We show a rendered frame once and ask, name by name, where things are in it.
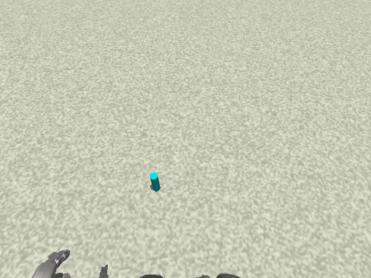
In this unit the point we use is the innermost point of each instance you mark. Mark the left robot hand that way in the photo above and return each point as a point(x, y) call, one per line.
point(48, 269)

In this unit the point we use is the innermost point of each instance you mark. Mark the can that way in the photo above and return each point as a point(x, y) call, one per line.
point(155, 181)

